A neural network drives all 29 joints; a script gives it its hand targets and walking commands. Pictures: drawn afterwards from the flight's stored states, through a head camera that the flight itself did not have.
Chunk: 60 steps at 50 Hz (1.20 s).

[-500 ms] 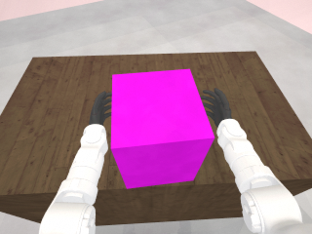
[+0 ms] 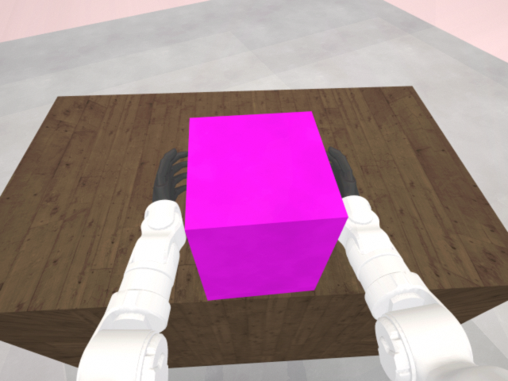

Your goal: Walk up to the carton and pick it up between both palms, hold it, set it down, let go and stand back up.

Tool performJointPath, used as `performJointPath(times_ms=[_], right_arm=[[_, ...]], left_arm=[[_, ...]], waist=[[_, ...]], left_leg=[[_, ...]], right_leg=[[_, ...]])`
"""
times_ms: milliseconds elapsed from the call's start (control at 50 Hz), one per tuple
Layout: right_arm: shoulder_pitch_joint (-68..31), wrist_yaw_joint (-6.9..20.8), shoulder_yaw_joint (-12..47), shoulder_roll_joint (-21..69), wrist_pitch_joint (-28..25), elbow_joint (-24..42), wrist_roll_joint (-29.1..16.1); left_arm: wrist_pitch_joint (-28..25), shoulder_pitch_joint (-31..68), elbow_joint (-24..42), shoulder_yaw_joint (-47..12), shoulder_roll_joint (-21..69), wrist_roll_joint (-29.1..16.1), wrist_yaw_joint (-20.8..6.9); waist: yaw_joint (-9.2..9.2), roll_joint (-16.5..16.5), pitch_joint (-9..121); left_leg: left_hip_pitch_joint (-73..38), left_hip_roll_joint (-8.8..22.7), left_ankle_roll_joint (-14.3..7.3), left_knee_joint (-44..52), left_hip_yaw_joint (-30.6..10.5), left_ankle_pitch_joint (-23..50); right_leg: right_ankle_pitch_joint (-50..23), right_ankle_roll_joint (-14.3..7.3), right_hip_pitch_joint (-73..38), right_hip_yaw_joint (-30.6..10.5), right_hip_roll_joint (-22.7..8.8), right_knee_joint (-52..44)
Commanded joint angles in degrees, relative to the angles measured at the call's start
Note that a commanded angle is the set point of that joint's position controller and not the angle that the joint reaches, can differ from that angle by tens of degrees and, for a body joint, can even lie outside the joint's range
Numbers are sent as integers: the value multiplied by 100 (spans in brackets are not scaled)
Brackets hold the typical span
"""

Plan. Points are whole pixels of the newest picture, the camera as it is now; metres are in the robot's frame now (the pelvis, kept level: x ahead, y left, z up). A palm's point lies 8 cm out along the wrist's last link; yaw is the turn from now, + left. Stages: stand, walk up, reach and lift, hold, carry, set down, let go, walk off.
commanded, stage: reach and lift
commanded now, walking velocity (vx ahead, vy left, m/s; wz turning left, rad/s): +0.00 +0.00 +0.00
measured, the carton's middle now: (256, 210) +0.38 +0.01 +0.03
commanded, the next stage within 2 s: none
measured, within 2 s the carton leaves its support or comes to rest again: leaves its support in 1.06 s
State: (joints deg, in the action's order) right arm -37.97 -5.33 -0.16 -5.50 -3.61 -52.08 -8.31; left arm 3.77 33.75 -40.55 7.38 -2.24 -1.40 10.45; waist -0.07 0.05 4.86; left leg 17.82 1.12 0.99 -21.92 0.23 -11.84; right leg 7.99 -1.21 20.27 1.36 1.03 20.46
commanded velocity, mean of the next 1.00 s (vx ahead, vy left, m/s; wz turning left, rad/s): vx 0.00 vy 0.00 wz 0.00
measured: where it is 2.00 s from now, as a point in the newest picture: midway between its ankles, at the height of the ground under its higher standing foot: outside the picture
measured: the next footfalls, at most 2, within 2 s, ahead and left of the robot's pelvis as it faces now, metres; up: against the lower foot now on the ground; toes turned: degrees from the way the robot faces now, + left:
none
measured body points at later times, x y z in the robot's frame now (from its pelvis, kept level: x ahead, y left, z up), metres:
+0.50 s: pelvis +0.00 +0.00 +0.00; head +0.02 +0.00 +0.45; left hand +0.40 +0.15 +0.06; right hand +0.40 -0.14 +0.06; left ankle -0.02 +0.13 -0.74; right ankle +0.02 -0.10 -0.74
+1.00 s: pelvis +0.00 +0.00 +0.00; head +0.02 +0.00 +0.45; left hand +0.40 +0.15 +0.07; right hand +0.40 -0.14 +0.06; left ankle -0.02 +0.13 -0.74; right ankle +0.02 -0.10 -0.74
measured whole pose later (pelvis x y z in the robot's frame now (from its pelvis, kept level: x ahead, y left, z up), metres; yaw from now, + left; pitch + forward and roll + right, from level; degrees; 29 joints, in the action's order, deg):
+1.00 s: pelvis +0.00 +0.00 +0.00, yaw +0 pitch +8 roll +0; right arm -36.2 -6.4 -7.3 -1.6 -4.0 -52.1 -1.3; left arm -4.9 35.7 -50.2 13.2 0.9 2.3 10.3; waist -0.1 -0.1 6.8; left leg 17.8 1.1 1.0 -21.9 0.2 -11.9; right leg 8.0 -1.2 20.2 1.4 1.0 20.4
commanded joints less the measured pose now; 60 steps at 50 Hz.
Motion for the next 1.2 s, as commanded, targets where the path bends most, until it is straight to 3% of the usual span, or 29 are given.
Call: performJointPath(times_ms=[0,40,60,100,120,180,200,240,260,280,380,400,420,460,520,580,600,620,640,680,740,820,880,920,940,1020,1060,1100,1180], right_arm=[[-3106,338,-345,1616,-353,1403,1124],[-3425,621,29,3077,-397,1503,1378],[-3351,708,195,3506,-435,1464,1415],[-3343,837,273,3915,-448,1344,1470],[-3209,865,356,3932,-440,1344,1519],[-3130,902,206,3787,-396,1049,1582],[-3310,936,456,3950,-383,1220,1458],[-3503,964,223,3804,-355,987,1459],[-3305,933,246,3831,-370,971,1517],[-3248,920,369,3952,-340,899,1493],[-3429,884,386,3957,-419,1016,1477],[-3574,885,520,4052,-360,1174,1422],[-3279,864,382,4002,-316,889,1481],[-3224,888,432,4037,-384,834,1437],[-3664,890,574,4005,-442,1174,1367],[-3361,838,535,4102,-360,879,1463],[-3560,840,605,4153,-331,1017,1347],[-3704,836,466,3997,-353,1010,1335],[-3578,813,676,4166,-435,1215,1312],[-3302,791,658,4302,-347,869,1314],[-3795,794,650,4064,-349,1173,1240],[-3828,798,1000,4261,-363,1422,1075],[-3717,745,1002,4329,-329,1359,1145],[-3782,690,1187,4445,-353,1620,1006],[-3844,705,1489,4608,-436,1860,905],[-4162,660,1812,4502,-513,2370,766],[-4152,628,1713,4394,-497,2440,808],[-4192,613,1870,4422,-419,2430,766],[-4416,584,1645,4107,-316,2435,662]], left_arm=[[-511,3111,542,-111,1944,1225,-541],[-618,3504,156,-541,3256,1335,-920],[-677,3497,174,-827,3700,1385,-1005],[-827,3393,4,-1009,4034,1424,-1149],[-869,3314,-50,-964,3940,1466,-1145],[-956,3447,-181,-987,3857,1432,-1131],[-1017,3418,-232,-889,3832,1416,-1130],[-982,3384,-616,-878,3933,1419,-1117],[-989,3190,-693,-856,3935,1449,-1117],[-1030,3429,-506,-812,3849,1497,-1113],[-1149,3606,-588,-1232,4145,1211,-1068],[-1124,3671,-608,-1048,3991,1220,-1075],[-1148,3677,-555,-1073,3952,1287,-1070],[-1194,3756,-241,-1218,4073,1249,-981],[-1176,3578,-769,-1228,4109,1185,-1015],[-1149,3825,-594,-1214,4069,1182,-1035],[-1110,3844,-550,-1137,4044,1221,-994],[-1129,3941,-679,-1232,4060,1180,-999],[-1168,3657,-613,-1224,4153,1156,-986],[-1108,3830,-358,-1275,4160,1184,-1004],[-980,3757,-709,-1198,4130,1182,-990],[-1052,3907,-246,-1512,4286,1024,-946],[-1032,3976,-166,-1639,4314,913,-930],[-970,3964,-123,-1805,4350,862,-930],[-1035,4101,502,-2059,4509,822,-877],[-991,4309,766,-2231,4327,633,-841],[-789,4109,870,-2310,4422,735,-833],[-693,4252,1209,-2267,4413,702,-786],[-264,4001,1065,-2178,4311,858,-820]], waist=[[369,-13,2905],[230,234,2931],[170,-95,3092],[61,-95,3375],[107,-309,3417],[-46,-299,2980],[181,-161,2872],[92,-323,2950],[47,-87,2917],[161,-178,2999],[-72,-197,3319],[85,-44,3169],[-65,-176,3072],[-20,-257,3244],[77,-149,3355],[-53,-68,3012],[41,-180,3207],[-71,-204,3118],[75,2,3293],[-12,-74,3110],[99,-152,3210],[144,-207,3625],[-31,-19,3623],[-6,-57,3788],[119,-143,4011],[137,-101,4233],[-56,-33,4107],[157,-60,4079],[48,-15,3766]], left_leg=[[-958,-104,317,-112,165,2176],[-812,-160,257,-65,180,2134],[-832,-144,330,-74,157,2398],[-651,-174,243,-24,113,2200],[-493,-183,279,-18,132,2090],[-539,-154,287,8,44,2042],[-236,-196,227,70,56,1840],[-271,-139,227,163,-1,1590],[-351,-143,203,145,-4,1656],[-213,-183,205,153,63,1697],[-420,-131,257,14,-92,2002],[-239,-178,184,26,-67,1841],[-339,-193,239,51,-71,1823],[-577,-108,299,34,-107,2004],[-366,-159,254,36,-92,1851],[-288,-178,245,17,-73,1731],[-325,-184,235,13,-68,1820],[-279,-181,257,15,-103,1701],[-312,-159,231,-15,-95,1857],[-342,-163,244,7,-77,1865],[-420,-146,273,-10,-114,1921],[-412,-179,286,-112,-113,2090],[-426,-186,272,-103,-171,2001],[-320,-234,260,-161,-198,2142],[-434,-204,352,-225,-202,2442],[-558,-232,357,-371,-230,2665],[-785,-205,369,-301,-345,2820],[-858,-191,347,-291,-324,2902],[-1190,-173,323,-214,-356,2792]], right_leg=[[-1608,104,-1644,66,24,-21],[-2028,135,-2015,57,-27,9],[-2284,136,-2150,106,17,97],[-2464,158,-2439,43,1,54],[-2450,96,-2650,92,27,142],[-2307,93,-2513,85,36,70],[-2225,85,-2745,-15,19,68],[-1765,59,-2497,92,63,40],[-1944,46,-2570,68,57,9],[-2124,69,-2840,-4,3,46],[-2235,63,-2442,64,75,92],[-2273,127,-2708,-14,5,85],[-2230,113,-2642,4,25,75],[-2070,19,-2401,83,91,49],[-2116,65,-2485,34,35,62],[-2141,74,-2604,-38,5,62],[-2094,105,-2583,-10,47,61],[-1991,96,-2464,15,63,72],[-2213,77,-2593,-4,47,84],[-2273,104,-2674,-27,43,111],[-2057,55,-2469,53,69,46],[-2360,107,-2627,-40,46,113],[-2312,105,-2570,15,104,150],[-2641,137,-2748,-49,101,177],[-2752,140,-2774,-42,160,253],[-3036,174,-2789,-66,170,277],[-2973,155,-2779,27,214,148],[-2961,191,-2889,2,230,190],[-2698,180,-2754,78,248,21]])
